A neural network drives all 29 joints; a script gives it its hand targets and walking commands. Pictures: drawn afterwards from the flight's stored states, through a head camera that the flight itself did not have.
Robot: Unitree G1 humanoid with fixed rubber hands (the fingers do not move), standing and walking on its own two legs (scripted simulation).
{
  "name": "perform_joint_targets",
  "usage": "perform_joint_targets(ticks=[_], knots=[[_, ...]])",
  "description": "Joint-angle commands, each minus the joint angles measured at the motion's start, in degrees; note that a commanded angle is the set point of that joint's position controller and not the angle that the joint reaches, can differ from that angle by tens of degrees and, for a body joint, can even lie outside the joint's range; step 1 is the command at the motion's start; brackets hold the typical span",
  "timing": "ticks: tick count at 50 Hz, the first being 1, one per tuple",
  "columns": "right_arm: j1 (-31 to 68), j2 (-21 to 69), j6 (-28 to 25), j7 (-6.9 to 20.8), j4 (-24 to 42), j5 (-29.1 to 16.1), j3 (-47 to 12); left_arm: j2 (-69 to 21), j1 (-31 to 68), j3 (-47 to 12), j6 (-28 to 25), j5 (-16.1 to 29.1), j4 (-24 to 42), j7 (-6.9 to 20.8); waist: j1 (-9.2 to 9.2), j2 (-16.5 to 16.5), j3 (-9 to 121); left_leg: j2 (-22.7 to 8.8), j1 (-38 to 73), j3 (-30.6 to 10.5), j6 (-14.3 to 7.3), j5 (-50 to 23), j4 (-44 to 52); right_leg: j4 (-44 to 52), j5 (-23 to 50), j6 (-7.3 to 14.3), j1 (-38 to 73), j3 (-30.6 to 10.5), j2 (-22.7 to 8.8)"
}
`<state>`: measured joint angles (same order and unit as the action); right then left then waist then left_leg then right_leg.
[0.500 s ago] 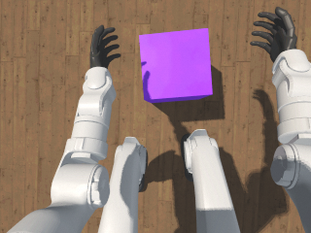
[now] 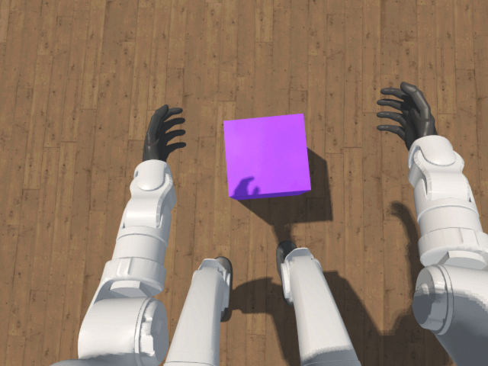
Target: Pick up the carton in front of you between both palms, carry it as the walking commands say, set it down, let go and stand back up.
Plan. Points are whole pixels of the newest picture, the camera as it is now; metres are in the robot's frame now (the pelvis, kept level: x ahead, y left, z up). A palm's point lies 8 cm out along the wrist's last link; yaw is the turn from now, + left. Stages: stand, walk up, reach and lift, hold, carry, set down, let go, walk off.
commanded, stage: let go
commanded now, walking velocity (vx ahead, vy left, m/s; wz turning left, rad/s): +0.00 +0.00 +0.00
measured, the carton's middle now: (265, 162) +0.47 -0.04 -0.53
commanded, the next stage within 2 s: stand in 1.06 s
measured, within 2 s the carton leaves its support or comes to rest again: neither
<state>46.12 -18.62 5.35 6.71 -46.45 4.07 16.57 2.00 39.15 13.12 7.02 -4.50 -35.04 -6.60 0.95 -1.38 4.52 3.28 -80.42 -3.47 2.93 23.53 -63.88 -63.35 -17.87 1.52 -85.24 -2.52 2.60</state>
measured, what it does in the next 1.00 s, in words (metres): rises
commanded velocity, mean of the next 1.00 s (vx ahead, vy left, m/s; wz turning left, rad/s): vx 0.00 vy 0.00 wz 0.00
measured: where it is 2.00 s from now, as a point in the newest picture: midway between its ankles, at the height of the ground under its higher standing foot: (254, 292)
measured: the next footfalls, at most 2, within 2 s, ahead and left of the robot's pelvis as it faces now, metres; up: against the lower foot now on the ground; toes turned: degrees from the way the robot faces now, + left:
none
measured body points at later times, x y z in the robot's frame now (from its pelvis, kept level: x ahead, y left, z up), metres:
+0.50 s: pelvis +0.07 +0.02 +0.10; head +0.18 +0.01 +0.54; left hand +0.29 +0.23 +0.01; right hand +0.28 -0.23 +0.01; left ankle +0.04 +0.14 -0.62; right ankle +0.08 -0.10 -0.62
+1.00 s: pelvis +0.08 +0.04 +0.12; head +0.09 +0.03 +0.57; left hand +0.26 +0.26 +0.04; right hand +0.24 -0.20 +0.04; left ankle +0.04 +0.14 -0.62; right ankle +0.08 -0.09 -0.62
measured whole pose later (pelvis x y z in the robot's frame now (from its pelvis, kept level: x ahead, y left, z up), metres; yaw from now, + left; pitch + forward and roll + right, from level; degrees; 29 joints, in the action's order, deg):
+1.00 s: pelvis +0.08 +0.04 +0.12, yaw -2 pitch -5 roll -1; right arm -12.8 -12.3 7.9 4.6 -23.7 0.9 2.8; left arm 11.3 -12.1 2.3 7.6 -1.2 -24.1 3.6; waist -0.1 -1.3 -6.5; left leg 1.8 -3.1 -3.6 -1.3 18.2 -26.0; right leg -24.4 -13.4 -0.7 -6.4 -2.6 1.3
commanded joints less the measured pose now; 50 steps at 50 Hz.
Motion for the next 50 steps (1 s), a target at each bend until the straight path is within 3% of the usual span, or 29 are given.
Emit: perform_joint_targets(ticks=[1,6,15,26,33,39,50], knots=[[-2.4,-5.9,-1.1,-0.8,9.2,0.9,0.0,5.5,-3.8,-1.2,-1.5,-1.5,7.4,1.0,1.39,5.5,50.6,2.1,12.9,6.2,0.5,-10.5,9.5,7.8,25.7,-2.0,58.2,0.2,-0.6],[-11.6,-3.4,-2.9,-1.5,15.8,-1.4,-2.4,6.8,-12.0,-4.4,-3.3,0.0,10.7,3.1,0.69,5.4,42.6,1.4,18.4,5.3,-0.3,-12.1,15.3,13.0,29.2,-1.6,64.7,-1.2,-1.3],[-33.5,-0.4,-6.3,-2.6,16.9,-4.2,-6.4,9.5,-31.3,-5.9,-7.1,2.4,8.6,6.4,-0.22,4.8,29.9,0.2,32.2,3.8,-1.2,-16.7,24.8,21.2,33.4,-1.8,72.8,-1.6,-2.3],[-53.6,1.0,-7.9,-3.5,23.6,-4.6,-10.3,12.4,-47.4,-8.4,-9.1,3.7,13.5,8.6,-0.91,1.4,11.7,-1.0,59.5,1.9,-1.3,-23.0,38.4,35.5,25.1,-2.4,79.4,1.1,-0.8],[-57.2,0.6,-4.1,-2.9,26.2,-4.4,-11.9,13.9,-49.7,-9.8,-5.8,4.5,15.5,10.0,-1.01,-0.4,-1.7,-2.1,64.4,1.5,-1.5,-17.4,44.5,40.3,15.8,-2.2,84.1,2.7,0.1],[-56.7,0.0,-0.1,-2.1,26.9,-3.7,-11.9,13.9,-48.9,-10.0,-2.2,4.1,15.5,10.3,-1.03,-1.5,-8.3,-3.4,62.6,0.9,-2.0,-12.9,46.7,39.5,12.8,-2.4,87.9,3.7,0.7],[-57.2,0.6,1.8,-2.3,28.4,-3.2,-11.8,14.4,-49.5,-9.1,-0.2,3.2,16.4,10.2,-1.07,-0.5,-6.7,-2.4,68.4,1.1,-1.6,-21.9,43.6,39.3,17.4,-2.2,87.9,2.7,0.8]])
